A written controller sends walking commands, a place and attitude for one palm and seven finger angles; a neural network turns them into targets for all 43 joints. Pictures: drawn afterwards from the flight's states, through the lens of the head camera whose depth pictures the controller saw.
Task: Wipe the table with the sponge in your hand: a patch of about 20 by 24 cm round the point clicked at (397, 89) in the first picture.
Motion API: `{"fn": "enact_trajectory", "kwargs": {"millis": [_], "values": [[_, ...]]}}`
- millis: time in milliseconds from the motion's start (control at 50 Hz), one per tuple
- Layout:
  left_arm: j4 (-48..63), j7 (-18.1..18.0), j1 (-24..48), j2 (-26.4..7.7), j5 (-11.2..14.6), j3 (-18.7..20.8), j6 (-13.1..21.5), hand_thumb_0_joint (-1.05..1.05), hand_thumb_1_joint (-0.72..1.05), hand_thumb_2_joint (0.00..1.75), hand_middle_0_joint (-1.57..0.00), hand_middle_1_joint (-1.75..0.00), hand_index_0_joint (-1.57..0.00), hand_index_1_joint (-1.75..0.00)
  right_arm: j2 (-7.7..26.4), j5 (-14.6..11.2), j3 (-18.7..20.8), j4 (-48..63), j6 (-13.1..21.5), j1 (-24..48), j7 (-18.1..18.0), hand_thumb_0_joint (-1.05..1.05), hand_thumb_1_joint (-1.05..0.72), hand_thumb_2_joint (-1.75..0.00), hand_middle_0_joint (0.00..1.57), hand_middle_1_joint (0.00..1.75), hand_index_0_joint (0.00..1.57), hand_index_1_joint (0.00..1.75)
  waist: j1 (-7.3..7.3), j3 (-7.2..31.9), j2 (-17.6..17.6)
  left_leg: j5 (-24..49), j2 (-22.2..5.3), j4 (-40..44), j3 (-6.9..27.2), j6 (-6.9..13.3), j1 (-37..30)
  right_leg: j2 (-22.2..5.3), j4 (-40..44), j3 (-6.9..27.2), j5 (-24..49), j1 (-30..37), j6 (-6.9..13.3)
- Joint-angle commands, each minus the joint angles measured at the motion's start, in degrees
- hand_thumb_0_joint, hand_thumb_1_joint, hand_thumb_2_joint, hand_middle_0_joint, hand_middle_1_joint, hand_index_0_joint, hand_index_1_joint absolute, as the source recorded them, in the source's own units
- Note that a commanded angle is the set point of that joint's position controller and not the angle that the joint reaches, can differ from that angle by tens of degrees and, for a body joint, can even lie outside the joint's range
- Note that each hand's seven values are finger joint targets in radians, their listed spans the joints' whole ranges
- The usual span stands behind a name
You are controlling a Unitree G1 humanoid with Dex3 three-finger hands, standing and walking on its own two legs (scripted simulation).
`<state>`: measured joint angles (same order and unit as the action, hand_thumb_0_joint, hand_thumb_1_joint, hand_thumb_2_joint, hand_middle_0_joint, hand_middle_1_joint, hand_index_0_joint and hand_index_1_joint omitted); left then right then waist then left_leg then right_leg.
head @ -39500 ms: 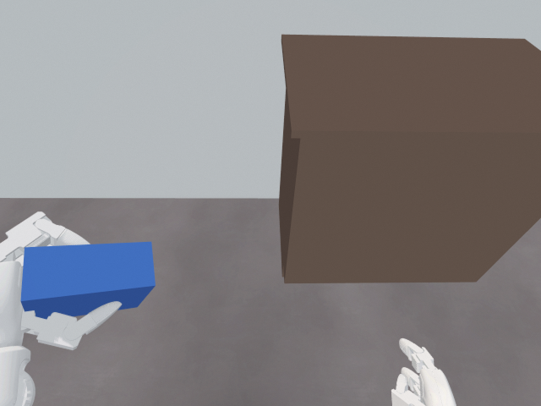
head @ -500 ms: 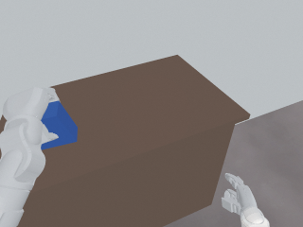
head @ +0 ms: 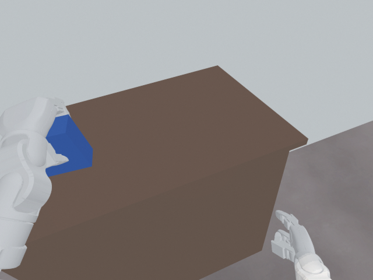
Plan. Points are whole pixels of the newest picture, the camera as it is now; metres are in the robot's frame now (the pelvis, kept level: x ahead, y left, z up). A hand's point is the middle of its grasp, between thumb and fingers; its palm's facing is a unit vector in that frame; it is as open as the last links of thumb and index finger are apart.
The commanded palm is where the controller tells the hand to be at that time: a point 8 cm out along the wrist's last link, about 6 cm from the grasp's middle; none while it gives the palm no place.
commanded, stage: bring the sponge back beside the body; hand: left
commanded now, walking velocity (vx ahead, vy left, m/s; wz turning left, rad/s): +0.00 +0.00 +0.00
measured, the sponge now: (59, 153) +0.29 +0.32 +0.17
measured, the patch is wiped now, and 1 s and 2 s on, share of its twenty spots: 0.95 0.95 0.95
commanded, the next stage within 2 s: step back with the hand held close in 1.56 s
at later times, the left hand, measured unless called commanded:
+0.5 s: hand (38, 146) +0.25 +0.30 +0.23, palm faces +0.29 -0.14 -0.95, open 9.3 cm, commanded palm +0.19 +0.30 +0.30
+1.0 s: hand (32, 159) +0.22 +0.29 +0.23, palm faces +0.34 -0.19 -0.92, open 9.3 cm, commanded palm +0.15 +0.30 +0.30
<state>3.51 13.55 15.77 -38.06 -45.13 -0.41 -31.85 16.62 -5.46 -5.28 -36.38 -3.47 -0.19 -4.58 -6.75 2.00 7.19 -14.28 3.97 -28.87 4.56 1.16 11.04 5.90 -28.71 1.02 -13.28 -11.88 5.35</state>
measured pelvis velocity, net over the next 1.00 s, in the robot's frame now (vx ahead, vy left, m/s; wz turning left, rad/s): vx -0.01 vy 0.01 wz -0.02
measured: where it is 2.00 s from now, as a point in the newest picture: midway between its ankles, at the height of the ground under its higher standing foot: outside the picture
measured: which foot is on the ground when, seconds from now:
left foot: down 0.00-1.00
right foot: down 0.00-1.00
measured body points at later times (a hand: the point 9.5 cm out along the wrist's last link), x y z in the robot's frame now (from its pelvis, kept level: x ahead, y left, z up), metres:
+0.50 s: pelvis +0.00 +0.01 +0.00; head -0.04 -0.04 +0.45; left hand +0.23 +0.31 +0.28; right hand +0.28 -0.16 -0.05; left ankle +0.02 +0.11 -0.74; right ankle +0.02 -0.06 -0.74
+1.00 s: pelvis -0.01 +0.01 +0.00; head -0.05 -0.04 +0.45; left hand +0.19 +0.30 +0.28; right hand +0.27 -0.16 -0.04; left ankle +0.02 +0.11 -0.74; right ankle +0.02 -0.06 -0.74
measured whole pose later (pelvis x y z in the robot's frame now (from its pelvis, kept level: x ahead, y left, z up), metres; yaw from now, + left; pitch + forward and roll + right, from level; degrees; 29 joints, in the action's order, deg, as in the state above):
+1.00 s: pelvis -0.01 +0.01 +0.00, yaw -1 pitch -5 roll +0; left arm 29.3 8.8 -1.9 -36.2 -38.6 4.0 -36.0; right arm 15.2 -5.6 -6.5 -33.7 -4.9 0.9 -4.1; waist -8.4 2.4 7.0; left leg -13.5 4.1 -28.1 3.4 2.1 9.3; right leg 5.7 -27.4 2.2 -12.0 -10.0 4.3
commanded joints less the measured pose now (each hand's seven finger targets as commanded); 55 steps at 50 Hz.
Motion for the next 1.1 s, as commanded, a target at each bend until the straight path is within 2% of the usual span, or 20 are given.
{"fn": "enact_trajectory", "kwargs": {"millis": [0,100,180,240,280,340,440,480,540,580,640,680,760,780,860,880,940,980,1060,1080], "values": [[12.63,-2.75,23.53,-18.09,-3.43,9.24,1.08,0.0,0.1,1.3,-1.2,-1.6,-1.2,-1.6,4.71,0.26,2.01,11.41,4.46,14.49,-0.89,0.0,-0.9,-0.9,0.2,0.3,0.2,0.3,-0.68,13.6,-1.67,9.1,-1.62,2.72,1.01,1.85,-0.06,-7.05,5.89,7.05,4.65,7.0,-1.23],[18.34,-3.72,21.36,-19.04,-4.0,10.96,1.89,0.0,0.1,1.3,-1.2,-1.6,-1.2,-1.6,4.14,0.78,2.24,11.28,5.04,15.05,-0.6,0.0,-0.9,-0.9,0.2,0.3,0.2,0.3,-1.39,16.26,-0.99,12.57,-1.5,2.26,1.38,1.77,-1.44,-6.99,4.61,7.58,8.82,9.28,-0.73],[20.31,-4.63,16.15,-18.09,-2.16,12.55,1.33,0.0,0.1,1.3,-1.2,-1.6,-1.2,-1.6,4.01,0.51,2.4,11.42,4.76,16.55,-0.08,0.0,-0.9,-0.9,0.2,0.3,0.2,0.3,-1.86,13.72,-1.21,11.86,-1.89,2.87,2.09,1.33,-1.12,-6.28,5.4,9.37,7.78,7.55,-0.3],[20.97,-5.19,11.23,-16.17,-0.37,12.64,0.63,0.0,0.1,1.3,-1.2,-1.6,-1.2,-1.6,3.76,0.66,2.12,11.67,3.69,16.05,0.33,0.0,-0.9,-0.9,0.2,0.3,0.2,0.3,-2.21,12.31,-3.5,12.19,-2.25,3.18,1.35,1.07,-0.6,-6.45,5.2,6.78,8.61,7.31,-1.03],[23.45,-5.32,9.39,-15.01,0.49,12.51,-0.11,0.0,0.1,1.3,-1.2,-1.6,-1.2,-1.6,3.61,0.25,2.08,12.41,3.61,17.53,0.38,0.0,-0.9,-0.9,0.2,0.3,0.2,0.3,-2.11,11.51,-1.54,11.85,-2.33,3.49,1.72,1.01,-1.11,-5.86,5.64,8.2,8.01,6.0,-0.58],[22.63,-5.31,5.24,-14.65,1.71,12.95,-0.84,0.0,0.1,1.3,-1.2,-1.6,-1.2,-1.6,3.87,0.41,1.73,12.59,2.43,16.2,0.39,0.0,-0.9,-0.9,0.2,0.3,0.2,0.3,-2.01,10.57,-6.25,11.89,-2.57,3.11,0.93,1.12,-0.3,-6.11,5.51,5.98,8.64,6.04,-1.54],[26.18,-5.41,5.03,-13.63,2.09,11.95,-1.52,0.0,0.1,1.3,-1.2,-1.6,-1.2,-1.6,3.75,0.24,1.53,13.25,2.37,16.76,0.03,0.0,-0.9,-0.9,0.2,0.3,0.2,0.3,-1.71,10.78,-3.94,11.61,-2.48,3.19,1.04,1.29,-1.41,-5.9,5.62,5.61,7.78,5.11,-1.38],[31.33,-5.86,8.54,-13.77,1.22,11.15,-1.93,0.0,0.1,1.3,-1.2,-1.6,-1.2,-1.6,3.43,-0.18,1.33,13.78,3.13,18.47,-0.03,0.0,-0.9,-0.9,0.2,0.3,0.2,0.3,-1.37,11.23,1.06,10.93,-2.66,4.04,1.89,1.29,-2.88,-5.11,5.82,7.18,5.73,3.82,-0.48],[30.22,-6.73,8.87,-12.68,1.18,10.05,-1.84,0.0,0.1,1.3,-1.2,-1.6,-1.2,-1.6,3.32,0.25,1.31,13.31,3.24,16.92,-0.49,0.0,-0.9,-0.9,0.2,0.3,0.2,0.3,-1.28,9.84,-1.34,9.32,-2.78,5.24,2.22,1.14,-2.69,-5.09,6.32,4.45,2.86,3.92,-0.91],[33.62,-7.28,11.58,-13.58,0.41,10.39,-1.91,0.0,0.1,1.3,-1.2,-1.6,-1.2,-1.6,2.98,-0.15,1.22,13.77,4.12,18.64,-0.74,0.0,-0.9,-0.9,0.2,0.3,0.2,0.3,-1.41,10.53,1.58,7.2,-2.91,5.93,2.91,1.25,-3.68,-4.46,6.79,7.28,0.12,3.13,-0.14],[31.45,-7.95,7.56,-13.96,0.77,11.78,-2.01,0.0,0.1,1.3,-1.2,-1.6,-1.2,-1.6,3.16,0.54,1.39,13.02,3.47,17.04,-0.77,0.0,-0.9,-0.9,0.2,0.3,0.2,0.3,-2.02,10.29,-2.15,8.24,-2.81,6.05,2.54,0.99,-2.9,-4.69,6.71,5.31,1.14,4.79,-0.55],[33.14,-7.99,7.33,-14.57,0.51,12.72,-2.51,0.0,0.1,1.3,-1.2,-1.6,-1.2,-1.6,3.01,0.02,1.27,13.32,3.54,18.72,-0.52,0.0,-0.9,-0.9,0.2,0.3,0.2,0.3,-2.15,10.41,0.62,7.93,-2.93,6.34,2.8,0.92,-3.11,-4.11,6.91,7.8,0.68,4.34,0.04],[31.11,-7.52,1.93,-13.05,2.72,12.92,-2.71,0.0,0.1,1.3,-1.2,-1.6,-1.2,-1.6,3.01,0.21,1.0,13.25,2.13,17.73,-0.12,0.0,-0.9,-0.9,0.2,0.3,0.2,0.3,-2.34,8.51,-3.58,8.17,-3.18,6.18,1.96,0.8,-1.83,-4.61,7.18,5.03,1.77,4.41,-1.01],[31.29,-7.42,0.55,-12.87,2.53,13.21,-3.3,0.0,0.1,1.3,-1.2,-1.6,-1.2,-1.6,2.93,-0.07,0.98,13.53,2.55,18.79,0.01,0.0,-0.9,-0.9,0.2,0.3,0.2,0.3,-2.42,8.26,-1.68,7.78,-3.22,6.14,2.22,0.82,-1.83,-4.1,7.55,7.09,1.08,3.52,-0.53],[32.93,-6.94,-2.56,-12.48,4.26,13.45,-2.92,0.0,0.1,1.3,-1.2,-1.6,-1.2,-1.6,3.02,0.05,0.8,14.0,1.51,18.13,0.1,0.0,-0.9,-0.9,0.2,0.3,0.2,0.3,-2.38,8.26,-3.65,8.24,-3.1,5.21,1.33,1.04,-1.27,-4.8,7.2,4.96,2.11,3.99,-1.39],[35.58,-7.08,-1.62,-12.24,3.68,13.06,-3.18,0.0,0.1,1.3,-1.2,-1.6,-1.2,-1.6,2.98,-0.3,0.79,14.42,2.27,19.22,0.24,0.0,-0.9,-0.9,0.2,0.3,0.2,0.3,-2.07,8.95,-0.49,7.68,-3.15,5.62,1.73,1.04,-1.97,-4.14,7.29,6.66,1.06,3.27,-0.92],[36.76,-7.49,-3.59,-12.71,4.4,13.84,-2.73,0.0,0.1,1.3,-1.2,-1.6,-1.2,-1.6,2.95,0.26,0.94,14.5,2.35,17.95,-0.06,0.0,-0.9,-0.9,0.2,0.3,0.2,0.3,-2.44,9.26,-2.42,8.91,-2.81,4.76,1.59,1.26,-1.87,-4.74,6.92,5.29,2.28,4.37,-1.27],[41.41,-7.97,-1.14,-14.16,3.56,14.51,-2.6,0.0,0.1,1.3,-1.2,-1.6,-1.2,-1.6,2.78,0.05,1.09,14.9,3.3,19.14,-0.26,0.0,-0.9,-0.9,0.2,0.3,0.2,0.3,-2.36,10.14,1.22,7.22,-2.96,5.14,2.24,1.38,-2.95,-4.16,7.14,7.96,-0.36,3.4,-0.64],[39.79,-8.93,-3.39,-15.76,4.01,16.63,-1.8,0.0,0.1,1.3,-1.2,-1.6,-1.2,-1.6,3.01,0.66,1.48,14.16,3.0,17.35,-0.56,0.0,-0.9,-0.9,0.2,0.3,0.2,0.3,-2.63,8.86,-2.98,8.17,-2.58,3.83,1.74,1.16,-2.3,-5.0,7.62,7.82,-0.08,3.94,-0.98],[41.73,-9.14,-2.74,-15.62,3.45,16.42,-2.11,0.0,0.1,1.3,-1.2,-1.6,-1.2,-1.6,2.94,0.18,1.55,14.45,3.56,18.51,-0.52,0.0,-0.9,-0.9,0.2,0.3,0.2,0.3,-2.43,8.93,-0.55,7.68,-2.66,4.01,2.22,1.24,-3.16,-4.24,8.12,10.08,-1.35,2.77,-0.46]]}}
